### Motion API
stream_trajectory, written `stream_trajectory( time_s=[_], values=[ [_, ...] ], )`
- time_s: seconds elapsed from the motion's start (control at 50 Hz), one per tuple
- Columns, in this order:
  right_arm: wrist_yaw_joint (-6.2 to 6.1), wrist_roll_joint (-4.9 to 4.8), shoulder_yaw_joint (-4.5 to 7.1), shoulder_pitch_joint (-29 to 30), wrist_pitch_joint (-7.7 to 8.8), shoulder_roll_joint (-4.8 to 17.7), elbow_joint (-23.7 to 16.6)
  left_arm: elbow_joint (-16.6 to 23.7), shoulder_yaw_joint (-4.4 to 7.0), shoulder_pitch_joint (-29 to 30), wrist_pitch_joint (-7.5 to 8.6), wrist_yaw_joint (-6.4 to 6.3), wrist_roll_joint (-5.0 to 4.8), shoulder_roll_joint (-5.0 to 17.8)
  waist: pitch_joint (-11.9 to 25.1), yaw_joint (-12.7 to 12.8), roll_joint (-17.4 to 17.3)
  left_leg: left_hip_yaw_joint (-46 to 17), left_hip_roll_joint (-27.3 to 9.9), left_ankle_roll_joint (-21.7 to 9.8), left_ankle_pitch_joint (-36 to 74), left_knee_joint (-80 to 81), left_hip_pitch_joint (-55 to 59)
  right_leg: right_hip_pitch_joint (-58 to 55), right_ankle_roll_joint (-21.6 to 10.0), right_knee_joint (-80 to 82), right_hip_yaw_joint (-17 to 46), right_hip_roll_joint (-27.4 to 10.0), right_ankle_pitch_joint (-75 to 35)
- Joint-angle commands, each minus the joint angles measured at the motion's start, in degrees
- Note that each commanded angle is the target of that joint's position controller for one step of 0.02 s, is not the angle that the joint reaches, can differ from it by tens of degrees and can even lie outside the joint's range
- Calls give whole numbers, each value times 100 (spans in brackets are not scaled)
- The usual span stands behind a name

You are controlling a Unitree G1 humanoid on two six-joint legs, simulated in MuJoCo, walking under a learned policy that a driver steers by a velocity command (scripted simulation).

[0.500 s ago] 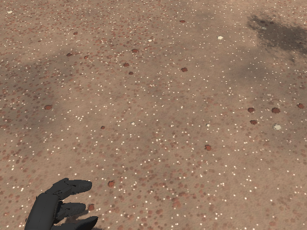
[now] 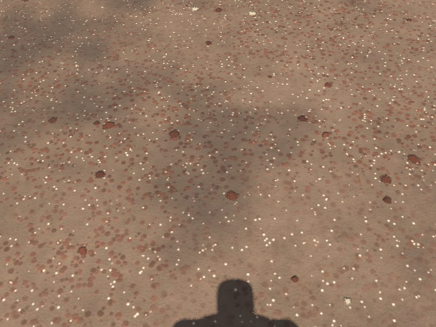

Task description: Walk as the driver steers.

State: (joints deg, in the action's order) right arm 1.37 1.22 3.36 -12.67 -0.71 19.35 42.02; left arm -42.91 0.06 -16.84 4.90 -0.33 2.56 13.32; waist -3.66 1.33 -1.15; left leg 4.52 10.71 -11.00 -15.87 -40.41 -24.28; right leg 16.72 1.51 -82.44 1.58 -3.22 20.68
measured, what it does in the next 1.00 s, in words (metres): walks ahead, turning left: right foot, then left foot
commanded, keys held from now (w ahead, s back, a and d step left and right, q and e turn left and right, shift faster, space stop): w+q+shift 0.06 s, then shift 0.94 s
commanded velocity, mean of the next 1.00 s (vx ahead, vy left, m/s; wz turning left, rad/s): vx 0.29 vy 0.00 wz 0.28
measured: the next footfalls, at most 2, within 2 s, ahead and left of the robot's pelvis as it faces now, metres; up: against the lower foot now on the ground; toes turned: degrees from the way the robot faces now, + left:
right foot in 0.28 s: +0.52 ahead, -0.12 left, +0.00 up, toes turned +14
left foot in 0.68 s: +0.43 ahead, +0.09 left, +0.00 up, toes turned +13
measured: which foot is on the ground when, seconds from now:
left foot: down 0.00-0.30, up 0.32-0.66, down 0.68-1.00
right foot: up 0.00-0.26, down 0.28-1.00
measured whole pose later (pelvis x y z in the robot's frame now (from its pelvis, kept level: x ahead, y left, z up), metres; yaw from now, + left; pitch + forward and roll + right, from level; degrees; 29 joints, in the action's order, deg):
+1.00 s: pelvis +0.42 -0.05 +0.03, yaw +15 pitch -1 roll +0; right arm -1.8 0.6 1.9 -11.5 0.2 12.3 46.4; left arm -49.7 0.9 -8.2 0.6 -0.1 0.7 13.1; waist -1.2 0.4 -0.1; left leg -2.4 -0.5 0.9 -17.1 -32.1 -14.2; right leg 16.1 -1.8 -30.2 -2.2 1.4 13.3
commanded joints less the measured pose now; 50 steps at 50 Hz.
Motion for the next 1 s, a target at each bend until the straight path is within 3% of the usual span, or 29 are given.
stream_trajectory(
  time_s=[0.02,0.06,0.1,0.14,0.18,0.2,0.24,0.26,0.28,0.3,0.32,0.34,0.36,0.38,0.4,0.42,0.46,0.48,0.52,0.56,0.62,0.68,0.7,0.72,0.74,0.76,0.84,1.0],
  values=[
    [-178,-34,302,-566,207,966,-210,797,171,166,65,-17,148,1053,165,17,641,-3543,-1840,-1095,582,2659,1813,2454,109,503,356,-337,134],
    [-127,-74,225,-542,358,801,-187,867,148,274,-162,1,180,932,0,186,587,-3042,-1506,-1057,874,2821,793,1950,271,1390,231,-460,427],
    [-117,-82,222,-439,458,799,-140,1159,49,933,-161,55,97,676,-378,150,497,-2397,-1193,-833,2739,2868,113,1565,311,2621,-144,-394,-569],
    [-74,-134,231,-552,470,719,-11,1170,-56,1155,-91,123,8,387,-127,-54,304,-1647,-745,-320,4105,2489,2,643,107,3917,-441,-72,-2220],
    [-43,-229,230,-994,486,667,196,1093,-50,1243,-52,135,-61,362,247,-373,54,-1685,-795,-5,4230,2323,610,214,-98,4644,-486,242,-3299],
    [-224,-500,193,-1257,476,384,139,1346,123,1915,191,66,-248,644,253,-701,333,-2142,-1014,88,3207,2080,827,138,9,5242,-138,446,-3309],
    [-377,-336,240,-1299,368,651,281,1323,270,1703,308,10,-276,846,505,-420,-195,-2357,-1179,242,3436,1533,1840,77,-65,5737,-47,610,-3431],
    [-401,-251,268,-1085,310,716,225,1177,372,1193,342,-1,-254,1007,793,-67,-381,-2232,-1116,446,3883,860,2065,-402,-151,5860,-123,617,-3735],
    [-383,-185,242,-755,278,625,81,949,452,359,355,4,-212,1138,1205,435,-509,-2020,-966,732,3898,-225,1917,-1287,-242,5821,-113,381,-4330],
    [-342,-24,73,-869,264,65,-137,764,446,-492,345,18,-78,1358,2090,550,410,-1740,-499,1100,903,-2384,734,-3099,-704,4873,893,-849,-6778],
    [-237,-259,-64,-2267,288,-218,20,588,406,-709,311,135,34,1316,3335,45,2185,-1941,175,1331,-2432,-4412,-566,-4556,-2067,5096,3579,-2462,-6912],
    [-197,-316,2,-2358,198,325,251,787,442,-385,226,173,-73,1163,3523,205,1254,-2225,-304,1368,-1980,-4864,-765,-4229,-2054,5466,3924,-2340,-4849],
    [-210,-354,86,-1447,106,568,18,914,384,223,128,135,-136,904,2550,228,673,-1809,-584,1413,-1600,-4664,-939,-3236,-1837,5773,3087,-1962,-3656],
    [-266,-233,92,-583,33,557,-204,878,244,724,47,113,-161,628,1461,109,-105,-1367,-791,1406,-1344,-4112,-866,-1865,-1457,6189,2261,-1437,-3130],
    [-304,-248,89,-624,-22,437,-294,817,212,1008,47,110,-121,657,1047,-204,300,-1377,-962,1426,-1110,-3872,-781,-1094,-1586,6303,2152,-1414,-3193],
    [-302,-212,70,-791,-76,337,-250,748,208,1100,36,130,-94,647,820,-344,445,-1257,-1123,1440,-1051,-3435,-372,-455,-1510,6476,1786,-1139,-3443],
    [-329,-193,8,-913,-74,5,-161,570,203,1183,55,187,-92,559,840,-486,514,-1021,-1214,1444,-1063,-2243,156,2,-1372,6510,952,-711,-4187],
    [-352,-144,-39,-780,-41,-101,-197,498,226,1198,67,191,-109,614,935,-457,518,-925,-1224,1482,-1017,-1694,302,26,-1461,6470,765,-715,-4887],
    [-365,-79,-84,-572,-29,-168,-211,347,287,1120,34,164,-132,765,1302,-382,543,-904,-1321,1478,-453,-943,706,-101,-1526,6425,656,-814,-5081],
    [-362,-118,-49,-372,-99,-11,-213,273,323,1142,-61,133,-171,875,1388,-308,588,-901,-1374,1428,-28,-519,940,-65,-1527,6598,734,-904,-3637],
    [-350,-97,1,93,-206,101,-287,210,298,1247,-221,105,-190,871,868,-219,669,-822,-1353,1252,98,161,1147,429,-1369,6938,934,-813,-456],
    [-338,24,-11,194,-146,24,-275,51,179,1043,-294,83,-212,576,508,-262,528,-828,-1398,985,517,1326,1633,755,-882,6807,887,-513,846],
    [-358,60,-2,192,-110,167,-326,-2,145,870,-277,89,-171,495,552,-185,277,-1202,-1754,826,738,1505,1788,816,-650,6524,747,-338,848],
    [-350,11,113,308,-98,515,-179,-12,201,600,-286,83,-181,587,444,141,-508,-1261,-1674,659,-315,1499,1117,555,-437,6410,221,77,576],
    [-322,1,49,411,-44,154,-235,-26,219,844,-290,59,-129,719,373,-16,-388,-1224,-1567,705,-772,1688,680,106,-320,6108,94,139,165],
    [-312,33,-21,441,11,-51,-196,-6,214,932,-306,45,-125,636,413,24,-398,-1222,-1563,793,-841,1773,467,-149,-322,5992,46,148,-109],
    [-311,-33,-7,368,161,-36,-100,-152,198,877,-350,8,-132,540,470,4,-130,-1091,-1465,966,131,1519,661,-214,-472,5862,75,93,-610],
    [-343,-77,26,169,164,-31,167,-447,219,1003,-382,-3,-204,538,660,-78,59,-990,-1390,956,1109,1296,1021,-422,-486,5627,59,70,-1569]
  ],
)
